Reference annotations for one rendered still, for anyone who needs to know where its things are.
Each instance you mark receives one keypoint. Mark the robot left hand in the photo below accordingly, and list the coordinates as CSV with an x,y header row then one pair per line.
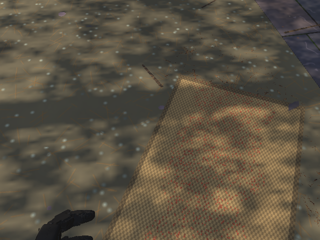
x,y
64,221

